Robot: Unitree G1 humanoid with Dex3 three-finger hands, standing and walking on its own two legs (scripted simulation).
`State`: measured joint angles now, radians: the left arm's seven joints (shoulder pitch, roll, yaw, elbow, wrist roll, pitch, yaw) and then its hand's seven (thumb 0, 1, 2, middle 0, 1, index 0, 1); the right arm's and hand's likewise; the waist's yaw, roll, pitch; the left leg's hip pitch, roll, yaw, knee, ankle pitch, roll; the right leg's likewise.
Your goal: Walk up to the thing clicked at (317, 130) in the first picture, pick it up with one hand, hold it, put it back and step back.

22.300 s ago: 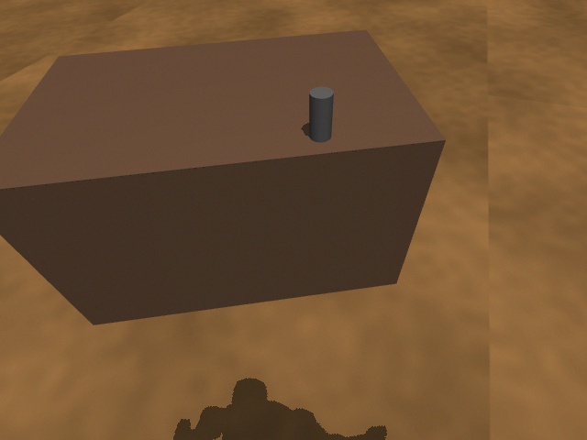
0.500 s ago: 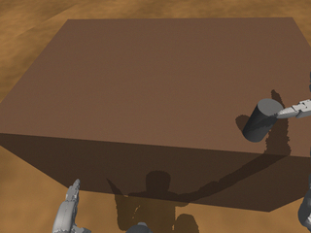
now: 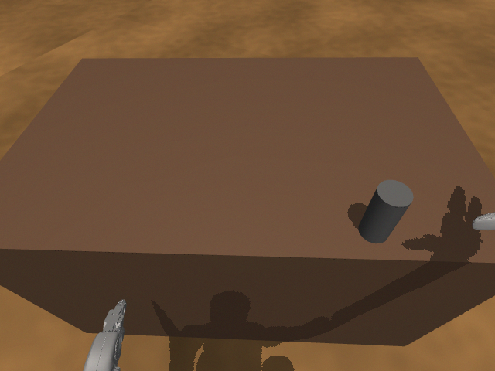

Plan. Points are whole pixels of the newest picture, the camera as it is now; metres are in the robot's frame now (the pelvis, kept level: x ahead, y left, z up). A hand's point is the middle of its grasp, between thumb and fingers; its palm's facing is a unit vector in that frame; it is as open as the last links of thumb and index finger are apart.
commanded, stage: sink last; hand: right
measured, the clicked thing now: (383, 213) +0.40 -0.21 +0.00
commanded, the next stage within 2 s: home in 0.78 s
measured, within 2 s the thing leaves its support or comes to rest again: neither
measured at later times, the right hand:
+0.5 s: hand (489, 344) +0.17 -0.24 +0.10, palm faces +0.34 +0.86 -0.37, open 17.4 cm
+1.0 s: hand (487, 357) +0.16 -0.24 +0.08, palm faces +0.34 +0.86 -0.38, open 17.3 cm
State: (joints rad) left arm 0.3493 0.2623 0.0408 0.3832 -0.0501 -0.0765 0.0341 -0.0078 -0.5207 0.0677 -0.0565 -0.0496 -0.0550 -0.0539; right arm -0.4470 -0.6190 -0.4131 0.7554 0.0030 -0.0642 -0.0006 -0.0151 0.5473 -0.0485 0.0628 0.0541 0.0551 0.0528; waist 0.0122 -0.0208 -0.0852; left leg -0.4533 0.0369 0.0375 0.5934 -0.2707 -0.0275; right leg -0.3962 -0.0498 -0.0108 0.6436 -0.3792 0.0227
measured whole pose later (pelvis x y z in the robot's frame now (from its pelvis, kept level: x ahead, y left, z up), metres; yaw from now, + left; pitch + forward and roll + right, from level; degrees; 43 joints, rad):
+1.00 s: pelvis -0.02 +0.02 +0.01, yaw -2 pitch -3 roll +0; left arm 0.27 0.21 0.12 0.57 -0.02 -0.12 0.07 -0.01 -0.40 0.13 -0.08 -0.10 -0.09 -0.10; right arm 0.48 -0.28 -0.27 -0.09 0.04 -0.23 -0.02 -0.01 0.51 -0.06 0.06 0.06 0.06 0.05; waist -0.04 -0.04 0.03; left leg -0.21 0.05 0.07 0.47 -0.22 -0.01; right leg -0.13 -0.04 0.02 0.45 -0.27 0.04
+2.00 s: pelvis +0.01 +0.01 +0.01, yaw -1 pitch +0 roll +0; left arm 0.20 0.31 0.00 0.82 0.03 -0.02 0.01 0.01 0.90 0.90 -0.20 -0.30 -0.20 -0.30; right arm 0.19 -0.31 0.00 0.81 -0.03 -0.04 -0.01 -0.01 0.57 -0.04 0.06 0.05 0.06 0.05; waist 0.01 -0.01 0.00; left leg -0.24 0.05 0.04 0.52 -0.27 -0.02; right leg -0.16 -0.03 -0.01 0.50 -0.33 0.03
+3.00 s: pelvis -0.02 +0.02 +0.02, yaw -1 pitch -2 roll +0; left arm 0.17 0.36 -0.01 1.12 0.01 0.00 0.00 0.01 0.90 0.90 -0.20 -0.30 -0.20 -0.30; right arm 0.14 -0.36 0.01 1.12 -0.01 -0.01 0.01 -0.01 0.51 -0.07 0.06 0.06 0.06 0.06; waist 0.00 -0.01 0.03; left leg -0.17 0.03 0.05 0.36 -0.15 0.00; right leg -0.09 -0.05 -0.01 0.34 -0.21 0.05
